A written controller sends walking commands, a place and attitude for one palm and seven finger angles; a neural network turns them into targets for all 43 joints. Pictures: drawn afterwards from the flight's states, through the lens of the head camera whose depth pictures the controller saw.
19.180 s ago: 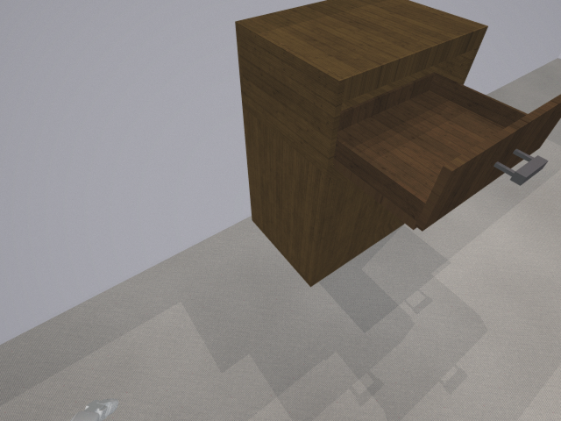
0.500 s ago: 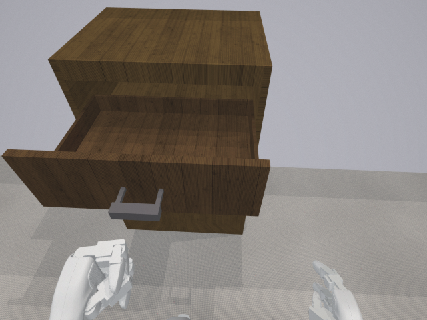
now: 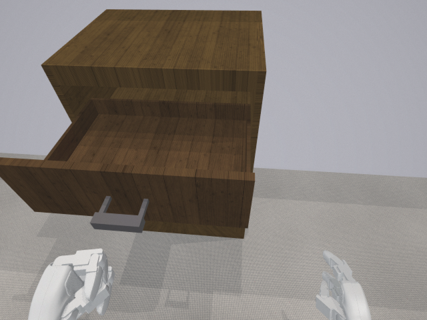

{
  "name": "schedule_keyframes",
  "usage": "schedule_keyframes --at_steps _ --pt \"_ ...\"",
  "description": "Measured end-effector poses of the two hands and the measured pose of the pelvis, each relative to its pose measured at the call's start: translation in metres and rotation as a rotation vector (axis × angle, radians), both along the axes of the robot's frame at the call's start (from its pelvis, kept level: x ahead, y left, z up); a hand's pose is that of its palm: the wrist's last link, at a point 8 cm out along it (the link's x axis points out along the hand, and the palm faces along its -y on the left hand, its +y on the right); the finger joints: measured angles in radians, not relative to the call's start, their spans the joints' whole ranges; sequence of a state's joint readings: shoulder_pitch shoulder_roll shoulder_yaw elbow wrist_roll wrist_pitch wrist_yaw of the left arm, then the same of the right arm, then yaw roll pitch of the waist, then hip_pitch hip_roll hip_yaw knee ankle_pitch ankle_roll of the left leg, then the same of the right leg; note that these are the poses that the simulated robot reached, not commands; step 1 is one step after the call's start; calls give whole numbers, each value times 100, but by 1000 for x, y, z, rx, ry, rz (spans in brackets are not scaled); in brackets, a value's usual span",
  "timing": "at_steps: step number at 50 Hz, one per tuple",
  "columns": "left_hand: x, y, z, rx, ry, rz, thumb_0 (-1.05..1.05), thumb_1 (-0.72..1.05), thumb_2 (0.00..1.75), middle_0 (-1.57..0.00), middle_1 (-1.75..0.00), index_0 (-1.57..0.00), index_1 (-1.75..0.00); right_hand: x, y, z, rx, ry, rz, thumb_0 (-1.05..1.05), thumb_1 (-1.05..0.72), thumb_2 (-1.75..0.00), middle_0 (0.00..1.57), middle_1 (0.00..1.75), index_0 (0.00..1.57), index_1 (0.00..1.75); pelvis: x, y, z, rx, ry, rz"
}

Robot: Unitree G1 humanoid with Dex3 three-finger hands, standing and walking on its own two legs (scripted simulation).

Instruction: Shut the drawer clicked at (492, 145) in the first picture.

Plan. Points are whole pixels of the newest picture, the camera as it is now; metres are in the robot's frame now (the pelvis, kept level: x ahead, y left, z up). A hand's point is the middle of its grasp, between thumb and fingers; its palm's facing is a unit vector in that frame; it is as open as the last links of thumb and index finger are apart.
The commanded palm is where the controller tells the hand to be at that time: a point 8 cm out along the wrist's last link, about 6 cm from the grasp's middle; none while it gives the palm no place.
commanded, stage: bring the fist close to the handle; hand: left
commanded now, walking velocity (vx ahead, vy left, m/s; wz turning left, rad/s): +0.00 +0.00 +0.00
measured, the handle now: (122, 212) +0.33 +0.22 +0.01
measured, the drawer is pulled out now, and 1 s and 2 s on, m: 0.29 0.29 0.25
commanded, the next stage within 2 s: push the drawer shut in 1.16 s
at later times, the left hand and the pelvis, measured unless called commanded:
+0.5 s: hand (116, 276) +0.19 +0.18 +0.04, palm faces -0.04 -1.00 -0.02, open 3.3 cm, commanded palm +0.17 +0.24 +0.04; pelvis -0.02 +0.02 -0.02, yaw -1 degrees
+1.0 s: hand (124, 266) +0.21 +0.18 +0.02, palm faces -0.04 -1.00 -0.02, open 3.3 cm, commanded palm +0.19 +0.24 +0.01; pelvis -0.02 +0.04 -0.04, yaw -2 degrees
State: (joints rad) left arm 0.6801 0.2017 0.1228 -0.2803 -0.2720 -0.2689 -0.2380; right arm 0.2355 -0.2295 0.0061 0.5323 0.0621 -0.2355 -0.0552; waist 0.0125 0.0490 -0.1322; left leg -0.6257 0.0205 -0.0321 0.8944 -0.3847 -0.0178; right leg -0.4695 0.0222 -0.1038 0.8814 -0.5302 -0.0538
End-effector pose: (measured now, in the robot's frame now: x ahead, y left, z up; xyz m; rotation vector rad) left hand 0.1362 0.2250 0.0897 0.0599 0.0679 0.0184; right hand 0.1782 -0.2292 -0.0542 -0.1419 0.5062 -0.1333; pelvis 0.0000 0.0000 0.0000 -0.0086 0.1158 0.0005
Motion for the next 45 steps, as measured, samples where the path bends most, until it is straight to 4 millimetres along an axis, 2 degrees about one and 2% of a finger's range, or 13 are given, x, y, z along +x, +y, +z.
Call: schedule_keyframes --at_steps 6,14,26,39,45 --pt "5 5 -10 5 10 -12 2 90 90 -140 -160 -140 -160 1 -6 -4 -17 41 -12 1 -90 -90 20 30 20 30 2 -2 -1 6 14 -1" --pt "14 12 -25 -18 3 -25 2 90 90 -140 -160 -140 -160 -10 -5 -14 -37 90 -26 1 -90 -90 20 30 20 30 -3 6 -5 -3 37 -4" --pt "37 9 -51 -45 -38 -58 2 90 90 -140 -160 -140 -160 -32 14 -34 -45 142 -30 1 -90 -90 20 30 20 30 -17 23 -22 -20 91 -19" --pt "52 8 -78 -40 -45 -53 2 90 90 -140 -160 -140 -160 -40 32 -54 -48 184 7 1 -90 -90 20 30 20 30 -26 35 -42 -34 138 -29" --pt "59 9 -79 -38 -58 -56 2 90 90 -140 -160 -140 -160 -43 33 -59 -51 208 8 1 -90 -90 20 30 20 30 -27 37 -46 -39 147 -31"
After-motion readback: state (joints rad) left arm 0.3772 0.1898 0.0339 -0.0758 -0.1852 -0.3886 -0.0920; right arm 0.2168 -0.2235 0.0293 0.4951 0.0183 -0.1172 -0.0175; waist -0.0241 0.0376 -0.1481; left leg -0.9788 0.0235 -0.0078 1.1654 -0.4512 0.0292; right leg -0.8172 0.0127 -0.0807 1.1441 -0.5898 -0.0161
